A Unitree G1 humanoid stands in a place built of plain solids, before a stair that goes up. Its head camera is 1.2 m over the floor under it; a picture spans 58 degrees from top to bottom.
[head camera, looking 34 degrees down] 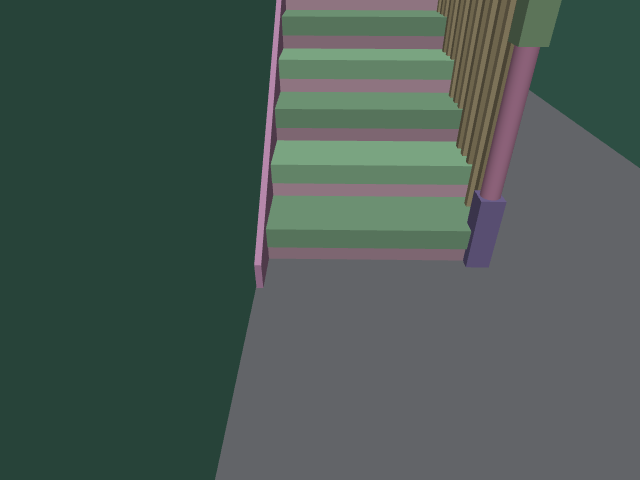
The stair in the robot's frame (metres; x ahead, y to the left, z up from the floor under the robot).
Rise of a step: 0.17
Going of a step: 0.29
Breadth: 0.99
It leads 1 degrees to the right of straight ahead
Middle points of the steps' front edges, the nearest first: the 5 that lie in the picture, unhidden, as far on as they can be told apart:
1.60 -0.21 0.18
1.89 -0.26 0.35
2.17 -0.27 0.53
2.46 -0.27 0.70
2.75 -0.28 0.87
